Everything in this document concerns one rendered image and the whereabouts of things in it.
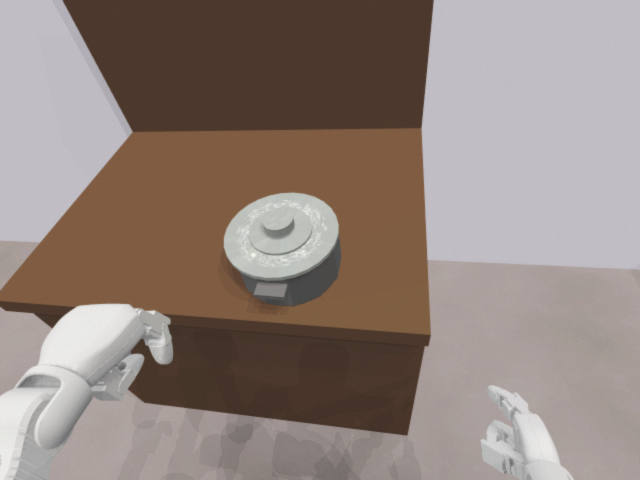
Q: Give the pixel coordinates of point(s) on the pot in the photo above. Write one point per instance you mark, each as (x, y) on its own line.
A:
(298, 290)

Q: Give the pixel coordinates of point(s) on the right robot forearm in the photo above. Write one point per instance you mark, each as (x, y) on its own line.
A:
(545, 470)

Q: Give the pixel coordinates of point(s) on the lid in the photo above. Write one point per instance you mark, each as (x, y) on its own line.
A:
(256, 254)

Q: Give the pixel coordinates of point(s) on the left robot forearm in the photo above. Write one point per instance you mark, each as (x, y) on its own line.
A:
(37, 418)

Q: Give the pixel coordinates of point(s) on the right robot hand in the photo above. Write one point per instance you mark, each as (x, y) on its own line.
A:
(508, 449)

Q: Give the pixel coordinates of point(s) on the knob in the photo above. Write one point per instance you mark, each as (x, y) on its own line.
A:
(278, 222)

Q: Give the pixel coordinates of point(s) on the left robot hand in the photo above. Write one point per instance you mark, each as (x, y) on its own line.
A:
(92, 339)

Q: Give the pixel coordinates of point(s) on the table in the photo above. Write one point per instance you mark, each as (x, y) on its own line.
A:
(231, 101)

